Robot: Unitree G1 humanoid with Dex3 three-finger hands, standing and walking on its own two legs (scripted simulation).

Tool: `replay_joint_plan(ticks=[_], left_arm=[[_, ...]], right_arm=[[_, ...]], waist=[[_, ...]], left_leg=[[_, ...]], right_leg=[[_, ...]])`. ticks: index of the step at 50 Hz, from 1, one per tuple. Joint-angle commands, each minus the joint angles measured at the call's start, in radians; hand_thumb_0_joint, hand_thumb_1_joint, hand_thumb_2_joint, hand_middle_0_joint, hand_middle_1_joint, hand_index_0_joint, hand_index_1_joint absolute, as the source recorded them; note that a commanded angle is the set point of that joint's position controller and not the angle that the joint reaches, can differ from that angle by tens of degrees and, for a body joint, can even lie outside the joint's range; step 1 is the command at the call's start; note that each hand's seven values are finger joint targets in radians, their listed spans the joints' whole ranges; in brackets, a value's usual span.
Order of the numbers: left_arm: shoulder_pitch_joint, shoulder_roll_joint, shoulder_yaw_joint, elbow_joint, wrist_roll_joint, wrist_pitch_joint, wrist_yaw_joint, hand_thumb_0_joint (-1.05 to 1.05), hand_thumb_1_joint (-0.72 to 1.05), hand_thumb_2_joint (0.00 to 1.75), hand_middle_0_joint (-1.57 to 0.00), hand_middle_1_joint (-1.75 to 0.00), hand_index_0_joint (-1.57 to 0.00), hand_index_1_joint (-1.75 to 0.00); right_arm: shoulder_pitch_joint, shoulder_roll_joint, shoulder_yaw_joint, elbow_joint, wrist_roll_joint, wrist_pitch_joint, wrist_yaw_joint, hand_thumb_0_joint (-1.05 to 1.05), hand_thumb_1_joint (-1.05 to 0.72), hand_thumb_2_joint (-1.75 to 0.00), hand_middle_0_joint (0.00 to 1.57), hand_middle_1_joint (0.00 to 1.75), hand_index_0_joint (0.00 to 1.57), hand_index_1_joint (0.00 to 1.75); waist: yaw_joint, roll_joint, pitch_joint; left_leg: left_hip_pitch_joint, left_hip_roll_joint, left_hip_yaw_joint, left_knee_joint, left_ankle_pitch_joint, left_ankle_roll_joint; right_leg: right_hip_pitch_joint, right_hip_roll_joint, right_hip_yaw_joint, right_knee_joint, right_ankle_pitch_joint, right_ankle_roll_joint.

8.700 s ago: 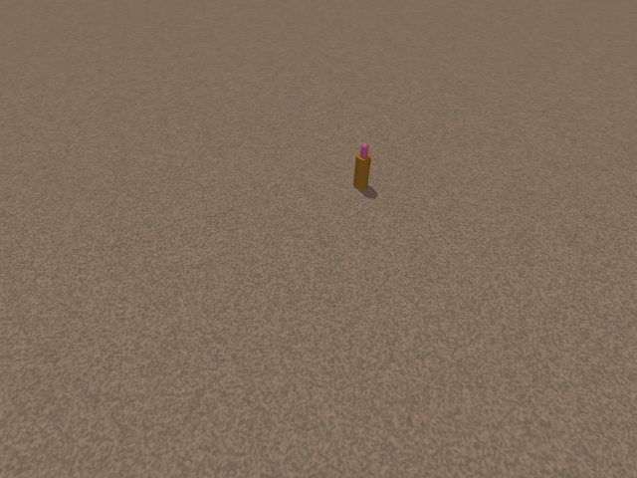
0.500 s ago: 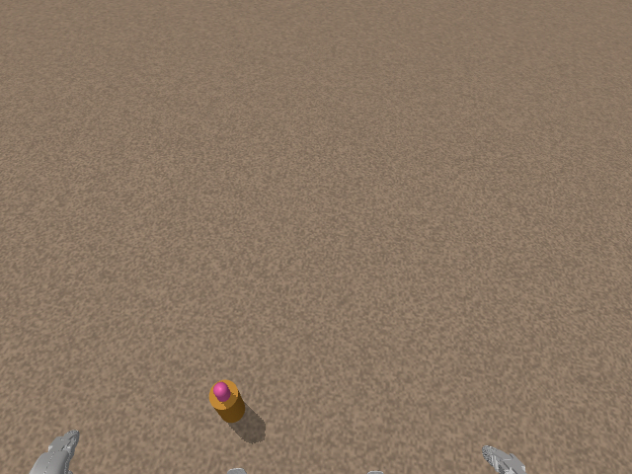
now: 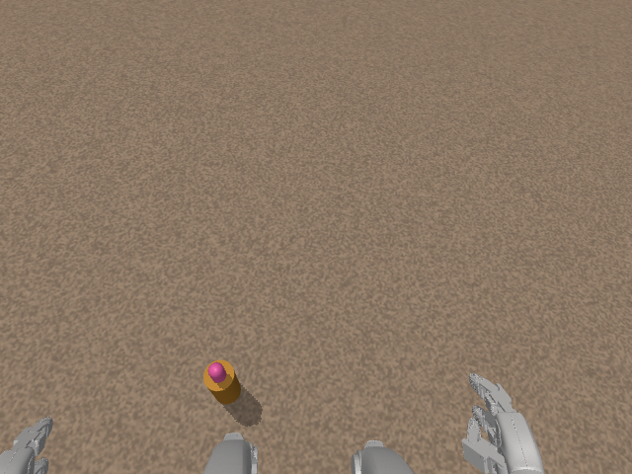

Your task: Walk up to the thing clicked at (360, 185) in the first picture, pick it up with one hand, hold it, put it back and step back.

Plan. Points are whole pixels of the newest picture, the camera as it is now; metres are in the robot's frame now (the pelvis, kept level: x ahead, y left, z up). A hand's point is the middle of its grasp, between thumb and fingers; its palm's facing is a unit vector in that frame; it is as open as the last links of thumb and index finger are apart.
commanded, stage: go down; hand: left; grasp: from the side
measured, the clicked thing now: (222, 380) +0.37 +0.19 -0.56
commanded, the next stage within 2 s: none
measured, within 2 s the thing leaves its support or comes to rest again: neither
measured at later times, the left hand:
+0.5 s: hand (79, 422) +0.23 +0.33 -0.19, palm faces +0.12 -0.97 -0.22, open 17.5 cm
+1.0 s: hand (81, 397) +0.27 +0.36 -0.23, palm faces +0.12 -0.98 -0.17, open 17.4 cm
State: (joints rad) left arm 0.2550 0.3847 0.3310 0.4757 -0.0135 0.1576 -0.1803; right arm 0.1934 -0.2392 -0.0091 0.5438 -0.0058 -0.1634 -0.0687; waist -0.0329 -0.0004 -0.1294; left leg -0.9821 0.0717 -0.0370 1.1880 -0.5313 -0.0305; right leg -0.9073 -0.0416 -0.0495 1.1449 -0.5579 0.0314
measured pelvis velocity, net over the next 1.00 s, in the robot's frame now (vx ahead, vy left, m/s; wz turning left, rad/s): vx -0.06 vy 0.00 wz -0.06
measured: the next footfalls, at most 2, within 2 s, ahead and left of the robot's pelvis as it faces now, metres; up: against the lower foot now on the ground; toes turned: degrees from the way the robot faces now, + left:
none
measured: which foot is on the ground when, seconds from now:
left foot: down 0.00-1.00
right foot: down 0.00-1.00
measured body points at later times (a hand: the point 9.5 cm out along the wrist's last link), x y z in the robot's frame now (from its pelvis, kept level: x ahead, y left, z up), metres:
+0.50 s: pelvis -0.05 +0.00 -0.12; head +0.12 +0.02 +0.30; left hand +0.22 +0.39 -0.17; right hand +0.14 -0.27 -0.22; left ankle +0.02 +0.13 -0.64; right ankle -0.01 -0.14 -0.64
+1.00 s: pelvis -0.06 +0.00 -0.19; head +0.13 +0.03 +0.21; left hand +0.26 +0.41 -0.21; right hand +0.10 -0.28 -0.30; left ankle +0.02 +0.13 -0.64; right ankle -0.01 -0.14 -0.64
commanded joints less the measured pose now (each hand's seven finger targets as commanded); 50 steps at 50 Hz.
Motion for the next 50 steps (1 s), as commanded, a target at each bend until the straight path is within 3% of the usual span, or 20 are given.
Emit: replay_joint_plan(ticks=[1, 3, 4, 8, 10, 11, 12, 14, 15, 17, 20, 21, 22, 24, 26, 36, 40, 48, 49, 50], left_arm=[[0.055, 0.206, 0.105, -0.131, -0.025, -0.089, -0.031, 0.0, -0.61, 0.0, -0.09, -0.05, -0.09, -0.05], [0.027, 0.257, 0.149, -0.12, -0.028, -0.118, -0.043, 0.0, -0.61, 0.0, -0.09, -0.05, -0.09, -0.05], [-0.018, 0.256, 0.143, -0.128, -0.034, -0.142, -0.055, 0.0, -0.61, 0.0, -0.08, -0.05, -0.08, -0.05], [-0.175, 0.303, 0.193, -0.052, -0.064, -0.255, -0.094, 0.0, -0.61, 0.02, -0.08, -0.08, -0.08, -0.08], [-0.219, 0.321, 0.207, -0.002, -0.071, -0.312, -0.12, 0.0, -0.61, 0.04, -0.08, -0.1, -0.08, -0.09], [-0.239, 0.365, 0.234, -0.017, -0.078, -0.337, -0.131, 0.0, -0.61, 0.04, -0.07, -0.1, -0.08, -0.1], [-0.251, 0.374, 0.239, 0.007, -0.078, -0.356, -0.142, 0.0, -0.61, 0.06, -0.07, -0.11, -0.07, -0.1], [-0.265, 0.387, 0.26, 0.022, -0.09, -0.382, -0.167, 0.0, -0.61, 0.05, -0.07, -0.1, -0.07, -0.1], [-0.252, 0.41, 0.286, 0.056, -0.091, -0.387, -0.176, 0.0, -0.59, 0.05, -0.07, -0.09, -0.07, -0.09], [-0.271, 0.405, 0.285, 0.097, -0.095, -0.395, -0.195, 0.0, -0.59, 0.06, -0.07, -0.09, -0.06, -0.09], [-0.313, 0.46, 0.333, 0.095, -0.106, -0.408, -0.221, 0.0, -0.61, 0.06, -0.07, -0.08, -0.06, -0.09], [-0.339, 0.459, 0.328, 0.112, -0.108, -0.413, -0.231, 0.0, -0.61, 0.06, -0.06, -0.08, -0.05, -0.09], [-0.343, 0.503, 0.37, 0.123, -0.112, -0.415, -0.235, 0.0, -0.6, 0.07, -0.06, -0.09, -0.05, -0.09], [-0.404, 0.489, 0.353, 0.128, -0.119, -0.426, -0.251, 0.0, -0.61, 0.06, -0.06, -0.09, -0.06, -0.1], [-0.452, 0.519, 0.368, 0.139, -0.125, -0.441, -0.265, 0.0, -0.57, 0.07, -0.06, -0.09, -0.06, -0.09], [-0.596, 0.586, 0.397, 0.218, -0.146, -0.504, -0.339, 0.0, -0.54, 0.05, -0.06, -0.08, -0.06, -0.08], [-0.586, 0.637, 0.435, 0.217, -0.157, -0.509, -0.358, 0.0, -0.53, 0.06, -0.06, -0.07, -0.06, -0.07], [-0.631, 0.647, 0.451, 0.226, -0.187, -0.509, -0.401, 0.0, -0.55, 0.08, -0.05, -0.07, -0.04, -0.08], [-0.642, 0.688, 0.478, 0.215, -0.188, -0.511, -0.402, 0.0, -0.54, 0.07, -0.05, -0.06, -0.04, -0.07], [-0.642, 0.693, 0.476, 0.223, -0.186, -0.511, -0.408, 0.0, -0.54, 0.08, -0.05, -0.06, -0.04, -0.07]], right_arm=[[0.011, -0.157, -0.077, -0.124, -0.001, -0.062, -0.011, 0.0, -0.92, -0.9, 0.2, 0.3, 0.2, 0.3], [0.012, -0.163, -0.078, -0.122, -0.001, -0.065, -0.01, 0.0, -0.92, -0.9, 0.2, 0.3, 0.2, 0.3], [0.009, -0.165, -0.077, -0.116, -0.001, -0.068, -0.009, 0.0, -0.92, -0.9, 0.2, 0.3, 0.2, 0.3], [0.0, -0.174, -0.073, -0.098, -0.004, -0.08, -0.013, 0.0, -0.92, -0.9, 0.2, 0.3, 0.2, 0.3], [-0.006, -0.187, -0.079, -0.094, -0.004, -0.085, -0.015, 0.0, -0.92, -0.9, 0.2, 0.3, 0.2, 0.3], [-0.01, -0.185, -0.074, -0.089, -0.006, -0.087, -0.016, 0.0, -0.91, -0.9, 0.2, 0.3, 0.2, 0.3], [-0.016, -0.191, -0.075, -0.09, -0.007, -0.086, -0.017, 0.0, -0.9, -0.9, 0.2, 0.3, 0.2, 0.3], [-0.015, -0.211, -0.08, -0.082, -0.005, -0.083, -0.014, 0.0, -0.9, -0.9, 0.2, 0.3, 0.2, 0.3], [-0.008, -0.219, -0.08, -0.07, -0.007, -0.081, -0.013, 0.0, -0.9, -0.9, 0.2, 0.3, 0.2, 0.3], [-0.002, -0.23, -0.081, -0.057, -0.008, -0.074, -0.009, 0.0, -0.89, -0.9, 0.2, 0.3, 0.2, 0.3], [-0.008, -0.238, -0.08, -0.039, -0.009, -0.066, -0.006, 0.0, -0.89, -0.9, 0.2, 0.3, 0.2, 0.3], [-0.011, -0.241, -0.077, -0.034, -0.008, -0.06, -0.007, 0.0, -0.89, -0.9, 0.2, 0.3, 0.2, 0.3], [-0.013, -0.241, -0.075, -0.034, -0.008, -0.057, -0.006, 0.0, -0.89, -0.9, 0.2, 0.3, 0.2, 0.3], [-0.02, -0.239, -0.073, -0.026, -0.008, -0.054, -0.006, 0.0, -0.89, -0.9, 0.2, 0.3, 0.2, 0.3], [-0.03, -0.237, -0.068, -0.024, -0.01, -0.051, -0.006, 0.0, -0.89, -0.9, 0.2, 0.3, 0.2, 0.3], [-0.013, -0.265, -0.056, 0.009, -0.012, -0.05, -0.008, 0.0, -0.9, -0.9, 0.2, 0.3, 0.2, 0.3], [-0.004, -0.283, -0.053, 0.02, -0.009, -0.048, -0.01, 0.0, -0.9, -0.9, 0.2, 0.3, 0.2, 0.3], [-0.001, -0.286, -0.044, 0.041, -0.011, -0.046, -0.013, 0.0, -0.91, -0.91, 0.2, 0.3, 0.2, 0.3], [-0.006, -0.291, -0.042, 0.036, -0.012, -0.047, -0.011, 0.0, -0.92, -0.91, 0.2, 0.3, 0.2, 0.3], [-0.006, -0.29, -0.04, 0.042, -0.014, -0.047, -0.011, 0.0, -0.92, -0.91, 0.2, 0.3, 0.2, 0.3]], waist=[[0.019, 0.107, -0.254], [0.016, 0.092, -0.266], [0.011, 0.106, -0.263], [-0.007, 0.075, -0.297], [-0.003, 0.047, -0.315], [0.02, 0.082, -0.345], [0.021, 0.089, -0.358], [0.034, 0.125, -0.421], [0.049, 0.122, -0.467], [0.051, 0.126, -0.49], [0.069, 0.136, -0.538], [0.055, 0.14, -0.524], [0.071, 0.12, -0.534], [0.049, 0.114, -0.502], [0.042, 0.104, -0.48], [0.036, 0.147, -0.511], [0.059, 0.161, -0.558], [0.044, 0.155, -0.584], [0.057, 0.154, -0.608], [0.055, 0.15, -0.616]], left_leg=[[0.177, -0.035, 0.012, -0.104, 0.336, 0.032], [0.138, -0.035, 0.01, -0.068, 0.321, 0.037], [0.115, -0.034, 0.008, -0.05, 0.305, 0.036], [-0.013, -0.039, 0.01, 0.065, 0.21, 0.047], [-0.079, -0.04, 0.009, 0.104, 0.149, 0.049], [-0.097, -0.041, 0.013, 0.126, 0.143, 0.045], [-0.111, -0.04, 0.011, 0.136, 0.114, 0.043], [-0.093, -0.037, -0.011, 0.15, 0.133, 0.035], [-0.073, -0.034, -0.019, 0.168, 0.185, 0.035], [-0.08, -0.034, -0.023, 0.195, 0.224, 0.035], [-0.091, -0.033, -0.03, 0.23, 0.226, 0.038], [-0.11, -0.034, -0.036, 0.24, 0.23, 0.037], [-0.142, -0.036, -0.026, 0.262, 0.222, 0.043], [-0.194, -0.034, -0.025, 0.281, 0.153, 0.044], [-0.268, -0.035, -0.015, 0.302, 0.072, 0.047], [-0.344, -0.03, -0.04, 0.374, -0.021, 0.041], [-0.329, -0.028, -0.047, 0.397, 0.018, 0.038], [-0.38, -0.03, -0.032, 0.489, 0.082, 0.046], [-0.385, -0.032, -0.026, 0.504, 0.112, 0.047], [-0.391, -0.032, -0.021, 0.52, 0.133, 0.05]], right_leg=[[0.03, 0.04, -0.003, -0.06, 0.287, -0.047], [-0.003, 0.039, 0.001, -0.032, 0.279, -0.046], [-0.041, 0.038, 0.004, -0.004, 0.262, -0.048], [-0.168, 0.034, 0.018, 0.082, 0.195, -0.045], [-0.209, 0.031, 0.032, 0.108, 0.14, -0.045], [-0.213, 0.026, 0.048, 0.121, 0.129, -0.045], [-0.232, 0.026, 0.055, 0.132, 0.097, -0.047], [-0.284, 0.027, 0.035, 0.193, 0.109, -0.053], [-0.287, 0.027, 0.03, 0.213, 0.146, -0.053], [-0.323, 0.031, 0.019, 0.246, 0.168, -0.057], [-0.362, 0.035, 0.011, 0.282, 0.165, -0.061], [-0.386, 0.035, 0.004, 0.304, 0.167, -0.062], [-0.371, 0.036, 0.014, 0.299, 0.164, -0.059], [-0.408, 0.036, 0.022, 0.308, 0.111, -0.057], [-0.417, 0.036, 0.038, 0.303, 0.045, -0.053], [-0.569, 0.04, 0.012, 0.422, -0.021, -0.061], [-0.595, 0.044, -0.005, 0.467, 0.007, -0.065], [-0.622, 0.046, -0.006, 0.517, 0.051, -0.062], [-0.611, 0.048, -0.005, 0.526, 0.073, -0.061], [-0.603, 0.048, -0.005, 0.532, 0.09, -0.06]])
